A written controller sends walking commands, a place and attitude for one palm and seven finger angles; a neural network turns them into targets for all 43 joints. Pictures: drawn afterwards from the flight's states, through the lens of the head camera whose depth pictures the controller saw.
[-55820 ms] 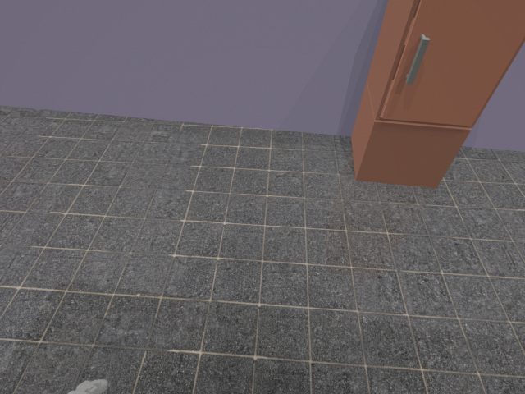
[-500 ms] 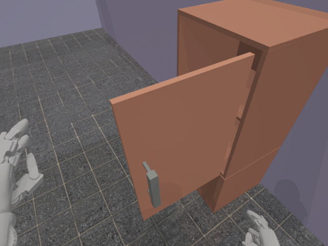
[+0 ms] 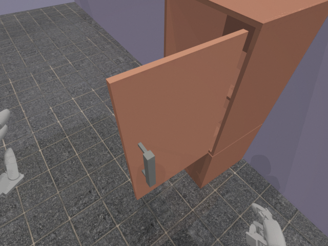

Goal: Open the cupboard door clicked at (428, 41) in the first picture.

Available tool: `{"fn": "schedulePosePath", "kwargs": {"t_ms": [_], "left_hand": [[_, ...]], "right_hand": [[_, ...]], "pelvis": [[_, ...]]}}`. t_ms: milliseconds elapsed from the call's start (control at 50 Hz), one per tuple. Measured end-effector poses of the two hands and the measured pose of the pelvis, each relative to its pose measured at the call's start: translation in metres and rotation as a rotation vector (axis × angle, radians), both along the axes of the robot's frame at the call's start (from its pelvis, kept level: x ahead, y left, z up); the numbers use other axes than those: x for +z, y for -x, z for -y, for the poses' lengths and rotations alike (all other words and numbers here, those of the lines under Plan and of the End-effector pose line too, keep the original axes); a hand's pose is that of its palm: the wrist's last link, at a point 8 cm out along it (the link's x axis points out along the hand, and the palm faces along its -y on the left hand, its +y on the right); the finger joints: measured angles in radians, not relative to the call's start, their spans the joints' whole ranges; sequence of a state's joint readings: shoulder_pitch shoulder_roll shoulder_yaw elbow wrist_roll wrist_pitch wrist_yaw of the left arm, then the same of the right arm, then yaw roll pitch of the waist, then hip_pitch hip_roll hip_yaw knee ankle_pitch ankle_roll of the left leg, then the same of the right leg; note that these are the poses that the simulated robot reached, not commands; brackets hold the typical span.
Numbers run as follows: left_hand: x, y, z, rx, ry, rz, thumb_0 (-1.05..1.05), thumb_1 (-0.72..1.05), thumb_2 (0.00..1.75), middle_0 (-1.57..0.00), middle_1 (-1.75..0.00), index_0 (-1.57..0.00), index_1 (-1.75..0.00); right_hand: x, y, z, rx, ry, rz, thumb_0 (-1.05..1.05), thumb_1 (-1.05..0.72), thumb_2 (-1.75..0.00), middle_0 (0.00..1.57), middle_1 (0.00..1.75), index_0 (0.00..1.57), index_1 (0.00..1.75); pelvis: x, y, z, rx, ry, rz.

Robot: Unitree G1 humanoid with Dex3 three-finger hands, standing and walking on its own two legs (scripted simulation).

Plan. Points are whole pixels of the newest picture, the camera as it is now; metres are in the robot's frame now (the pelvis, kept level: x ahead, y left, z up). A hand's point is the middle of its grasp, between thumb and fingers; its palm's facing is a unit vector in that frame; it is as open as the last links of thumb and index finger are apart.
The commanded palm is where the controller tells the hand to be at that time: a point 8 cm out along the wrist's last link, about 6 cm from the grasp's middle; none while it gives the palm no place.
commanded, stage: step back with the hand held close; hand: left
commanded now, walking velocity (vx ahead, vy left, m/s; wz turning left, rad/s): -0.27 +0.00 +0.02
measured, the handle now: (146, 165) +0.35 +0.08 -0.06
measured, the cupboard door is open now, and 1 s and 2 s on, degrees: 91 91 91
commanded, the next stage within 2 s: stop stepping back and stand still in 1.04 s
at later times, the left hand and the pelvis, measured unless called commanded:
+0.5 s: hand out of the picture +0.10 +0.28 +0.16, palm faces +0.52 -0.69 -0.50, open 7.4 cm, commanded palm +0.04 +0.31 +0.18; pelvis -0.08 +0.00 -0.02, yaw +5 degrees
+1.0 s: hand out of the picture +0.03 +0.28 +0.16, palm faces +0.46 -0.72 -0.52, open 7.4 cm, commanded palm -0.06 +0.31 +0.18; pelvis -0.16 +0.00 -0.01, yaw +8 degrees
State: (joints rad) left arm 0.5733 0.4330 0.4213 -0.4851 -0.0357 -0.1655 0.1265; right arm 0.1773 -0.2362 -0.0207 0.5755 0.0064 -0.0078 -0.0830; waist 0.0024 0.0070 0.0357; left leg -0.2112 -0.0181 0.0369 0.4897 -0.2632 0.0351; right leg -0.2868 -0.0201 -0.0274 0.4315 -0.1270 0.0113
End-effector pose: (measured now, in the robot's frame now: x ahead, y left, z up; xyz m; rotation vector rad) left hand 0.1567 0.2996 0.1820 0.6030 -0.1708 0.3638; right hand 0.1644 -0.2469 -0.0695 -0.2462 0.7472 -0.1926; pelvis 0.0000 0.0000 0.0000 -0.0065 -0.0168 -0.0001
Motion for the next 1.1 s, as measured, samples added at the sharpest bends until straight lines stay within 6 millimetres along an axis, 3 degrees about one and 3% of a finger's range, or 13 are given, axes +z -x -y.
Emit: {"fn": "schedulePosePath", "kwargs": {"t_ms": [260, 400, 580, 720, 800, 900, 960, 1100], "left_hand": [[-0.014, 0.056, -0.011, 0.062, 0.017, 0.095, 0.01, 0.89, 0.90, -0.21, -0.30, -0.22, -0.30], [-0.005, 0.085, -0.011, 0.081, -0.031, 0.166, 0.01, 0.89, 0.90, -0.21, -0.30, -0.22, -0.30], [-0.003, 0.112, -0.016, 0.083, -0.082, 0.151, 0.01, 0.89, 0.90, -0.21, -0.30, -0.22, -0.30], [-0.002, 0.146, -0.013, 0.154, -0.119, 0.170, 0.01, 0.89, 0.90, -0.21, -0.30, -0.22, -0.30], [-0.008, 0.158, -0.004, 0.165, -0.034, 0.139, 0.01, 0.89, 0.90, -0.21, -0.30, -0.22, -0.30], [-0.006, 0.162, -0.005, 0.116, 0.017, 0.098, 0.01, 0.89, 0.90, -0.21, -0.30, -0.22, -0.30], [-0.005, 0.164, -0.011, 0.058, -0.020, 0.100, 0.01, 0.89, 0.90, -0.21, -0.30, -0.22, -0.30], [0.003, 0.185, -0.009, 0.027, -0.027, 0.045, 0.01, 0.89, 0.90, -0.21, -0.30, -0.22, -0.30]], "right_hand": [[-0.006, 0.039, -0.022, 0.077, 0.001, 0.052, 0.02, -0.90, -0.90, 0.21, 0.30, 0.20, 0.30], [-0.017, 0.061, -0.021, 0.124, 0.011, 0.002, 0.02, -0.90, -0.90, 0.21, 0.30, 0.21, 0.30], [-0.025, 0.075, -0.021, 0.126, 0.010, 0.007, 0.02, -0.90, -0.90, 0.21, 0.30, 0.20, 0.30], [-0.035, 0.073, -0.026, 0.182, -0.026, 0.029, 0.02, -0.90, -0.90, 0.21, 0.30, 0.20, 0.30], [-0.029, 0.074, -0.029, 0.212, -0.038, 0.007, 0.02, -0.90, -0.90, 0.21, 0.30, 0.20, 0.30], [0.000, 0.084, -0.037, 0.211, -0.011, -0.007, 0.02, -0.90, -0.90, 0.21, 0.30, 0.20, 0.30], [0.004, 0.087, -0.038, 0.195, 0.019, 0.059, 0.02, -0.90, -0.90, 0.21, 0.30, 0.21, 0.30], [0.009, 0.136, -0.042, 0.143, -0.052, 0.047, 0.01, -0.90, -0.90, 0.20, 0.30, 0.20, 0.30]], "pelvis": [[-0.015, 0.046, -0.005, 0.028, 0.005, 0.035], [-0.020, 0.064, 0.000, 0.099, 0.004, 0.029], [-0.026, 0.089, -0.002, 0.111, -0.001, 0.020], [-0.034, 0.100, 0.013, 0.152, 0.012, 0.004], [-0.023, 0.114, 0.016, 0.151, 0.003, -0.011], [-0.002, 0.131, 0.012, 0.125, -0.041, -0.069], [-0.010, 0.147, 0.003, 0.141, 0.007, -0.090], [0.002, 0.179, 0.008, 0.056, 0.024, -0.059]]}}
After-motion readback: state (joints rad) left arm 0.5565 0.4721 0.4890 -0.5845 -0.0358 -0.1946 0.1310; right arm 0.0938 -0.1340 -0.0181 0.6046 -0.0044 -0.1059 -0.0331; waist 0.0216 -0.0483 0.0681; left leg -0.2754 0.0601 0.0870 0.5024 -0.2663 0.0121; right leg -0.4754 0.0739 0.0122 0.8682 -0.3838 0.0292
